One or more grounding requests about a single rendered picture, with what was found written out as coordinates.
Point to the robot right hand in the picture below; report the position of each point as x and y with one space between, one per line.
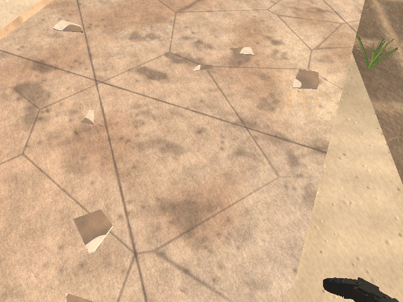
359 290

